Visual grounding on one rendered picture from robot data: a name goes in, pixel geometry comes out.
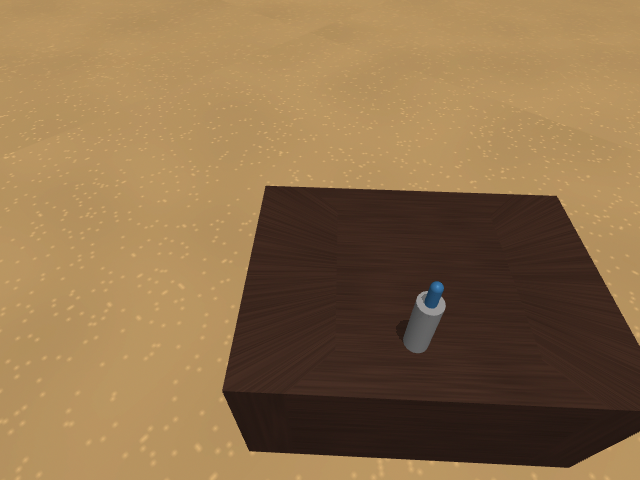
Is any bottle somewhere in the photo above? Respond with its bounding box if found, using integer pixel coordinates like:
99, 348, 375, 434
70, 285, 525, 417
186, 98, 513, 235
403, 281, 446, 353

